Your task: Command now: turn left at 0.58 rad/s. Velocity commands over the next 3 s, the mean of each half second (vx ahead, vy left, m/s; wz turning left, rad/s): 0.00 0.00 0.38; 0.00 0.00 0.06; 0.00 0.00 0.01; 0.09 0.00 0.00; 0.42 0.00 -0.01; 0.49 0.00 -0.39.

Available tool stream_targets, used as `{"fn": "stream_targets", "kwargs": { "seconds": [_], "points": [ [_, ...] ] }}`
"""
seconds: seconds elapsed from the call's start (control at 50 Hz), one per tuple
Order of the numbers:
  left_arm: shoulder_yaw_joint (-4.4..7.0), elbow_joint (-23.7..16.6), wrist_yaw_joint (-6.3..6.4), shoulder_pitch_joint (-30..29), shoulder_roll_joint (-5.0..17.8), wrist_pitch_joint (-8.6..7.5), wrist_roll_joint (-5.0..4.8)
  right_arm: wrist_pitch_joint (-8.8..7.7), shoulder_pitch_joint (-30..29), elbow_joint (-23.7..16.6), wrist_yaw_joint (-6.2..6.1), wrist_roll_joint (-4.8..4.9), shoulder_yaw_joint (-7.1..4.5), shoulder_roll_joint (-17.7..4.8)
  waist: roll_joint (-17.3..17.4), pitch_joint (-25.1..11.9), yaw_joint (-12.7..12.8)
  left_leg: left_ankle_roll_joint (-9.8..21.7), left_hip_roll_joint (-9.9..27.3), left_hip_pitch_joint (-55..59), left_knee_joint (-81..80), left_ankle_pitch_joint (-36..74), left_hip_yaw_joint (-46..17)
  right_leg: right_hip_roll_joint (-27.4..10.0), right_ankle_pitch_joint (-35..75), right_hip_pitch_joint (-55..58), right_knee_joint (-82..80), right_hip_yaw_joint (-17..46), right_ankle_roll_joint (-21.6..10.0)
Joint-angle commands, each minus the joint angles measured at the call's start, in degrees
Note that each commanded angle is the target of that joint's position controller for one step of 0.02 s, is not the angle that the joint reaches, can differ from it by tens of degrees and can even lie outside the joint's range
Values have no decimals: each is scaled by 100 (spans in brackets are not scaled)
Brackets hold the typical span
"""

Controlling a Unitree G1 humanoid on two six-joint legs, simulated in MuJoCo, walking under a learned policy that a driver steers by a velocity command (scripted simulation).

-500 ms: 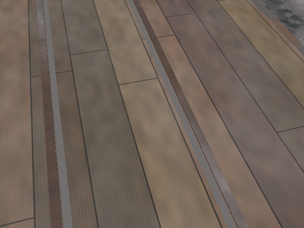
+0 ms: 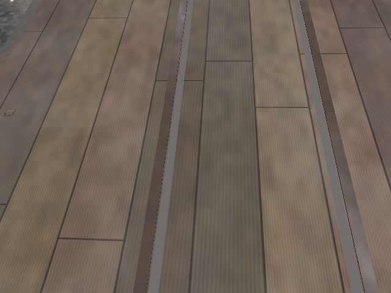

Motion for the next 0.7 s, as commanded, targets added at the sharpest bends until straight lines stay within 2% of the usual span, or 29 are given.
{"fn": "stream_targets", "kwargs": {
  "seconds": [0.02,0.08,0.12,0.16,0.2,0.24,0.26,0.28,0.3,0.32,0.34,0.36,0.38,0.44,0.5,0.54,0.58,0.6,0.62,0.64,0.66,0.68,0.7],
  "points": [
    [134,-503,100,-436,722,-46,-17,2,31,-376,16,50,-129,-378,-1139,-227,-32,-258,337,-591,402,325,258,-1300,1361,583,-926,887,-1059],
    [208,-406,140,-83,927,33,9,-24,-315,-605,75,37,-34,-216,-1274,-446,245,-337,577,-519,-497,210,437,-1527,1648,1161,-824,773,-1198],
    [269,-401,104,-131,1097,62,-23,-31,-347,-683,137,3,30,-122,-1324,-540,275,-269,683,-51,-1106,45,631,-1625,1816,1057,-765,576,-1209],
    [305,-374,45,-158,1212,76,-72,-24,-272,-705,174,-3,35,-153,-1388,-594,264,-165,630,465,-1636,-13,845,-1676,2058,844,-686,456,-1213],
    [301,-313,-8,-152,1244,73,-161,-5,-99,-679,194,-10,17,-186,-1396,-634,180,-7,531,844,-2310,181,937,-1738,2209,831,-500,473,-1176],
    [250,-252,-25,-275,1149,74,-286,-9,399,-482,208,-34,-3,-153,-1248,-668,-126,312,357,1741,-3769,1258,1088,-1596,2104,523,-22,261,-873],
    [173,-94,-50,55,928,46,-266,-17,539,-445,174,-53,-37,-312,-833,-737,-126,478,466,2519,-4301,2067,748,-1371,1473,13,416,-25,-456],
    [3,-192,-103,154,463,19,41,-40,645,-547,83,-78,-113,-799,706,-981,57,872,1831,3510,-4354,3975,-1002,-815,-767,-1176,1816,-594,183],
    [13,-406,-32,-260,533,32,42,-145,414,-627,104,-268,-78,-890,1366,-870,-88,2056,2817,2733,-4323,4417,-1843,-347,-2452,-1803,2699,-229,434],
    [125,-357,24,-441,927,79,-60,-263,364,-634,142,-326,0,-606,780,-809,-279,2231,2581,2482,-4433,4030,-1565,-451,-2435,-1743,3360,146,477],
    [157,-282,31,-383,949,116,-118,-342,166,-535,150,-309,72,-445,681,-654,-129,1956,2219,2340,-4432,3622,-1111,-475,-2091,-1732,3533,265,451],
    [178,-116,66,-225,920,152,-105,-371,-55,-519,137,-240,64,-452,478,-583,-36,1689,1934,2350,-4452,3159,-851,-481,-1739,-1774,3499,284,460],
    [193,-56,88,-161,938,190,-66,-390,-228,-502,118,-164,110,-349,490,-494,10,1593,1848,2292,-4443,3373,-719,-489,-1386,-1748,3475,317,516],
    [131,107,51,101,714,192,-117,-404,-318,-407,65,-190,233,-57,444,-648,129,1571,1613,2222,-4427,3713,-334,-432,-815,-1247,3174,269,628],
    [31,96,39,-141,550,189,-105,-379,-294,-294,55,-195,227,-86,434,-554,-35,1569,1569,2249,-4422,3195,-369,-445,-835,-855,2057,210,624],
    [20,104,40,-183,601,185,-111,-352,-244,-187,68,-204,211,-160,458,-489,-109,1653,1639,2202,-4421,2859,-558,-404,-1004,-609,1546,167,599],
    [13,183,39,-79,626,165,-128,-345,-288,-90,84,-180,240,-112,438,-414,-74,1648,1642,2090,-4416,2486,-718,-366,-833,-322,929,147,543],
    [-2,262,31,57,582,144,-117,-345,-373,-43,87,-145,269,-56,367,-380,48,1556,1561,1969,-4367,2292,-698,-332,-388,-25,351,104,483],
    [-30,332,15,183,557,111,-60,-356,-337,41,91,-111,296,7,224,-350,161,1365,1446,1779,-4348,2084,-630,-340,476,417,-373,122,395],
    [-19,354,19,237,728,82,16,-403,-143,132,100,-154,320,82,-20,-448,110,1096,1271,1584,-4297,1818,-551,-562,1283,883,-426,408,295],
    [39,342,31,246,1065,77,5,-455,44,172,141,-245,306,52,-511,-487,-114,874,935,1437,-4181,1401,-270,-823,1908,1050,-167,554,150],
    [86,470,-3,163,1098,66,-81,-463,42,197,145,-234,281,42,-917,-451,-177,691,640,1669,-4218,1221,89,-685,1055,578,-28,435,-28],
    [22,437,-42,72,801,32,-81,-444,-261,217,127,-238,281,-40,-729,-350,19,600,593,1870,-4051,1183,158,-583,615,303,-163,412,-28]
  ]
}}
Next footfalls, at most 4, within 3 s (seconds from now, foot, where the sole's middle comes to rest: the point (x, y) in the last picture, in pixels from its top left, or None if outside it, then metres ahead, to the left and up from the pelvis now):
0.26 left None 0.01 0.15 -0.78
0.64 right None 0.03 -0.09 -0.78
2.44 left None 0.38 0.21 -0.78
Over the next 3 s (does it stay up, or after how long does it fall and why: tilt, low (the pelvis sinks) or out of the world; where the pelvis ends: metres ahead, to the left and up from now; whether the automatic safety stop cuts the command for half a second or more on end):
stays up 0.52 0.09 -0.02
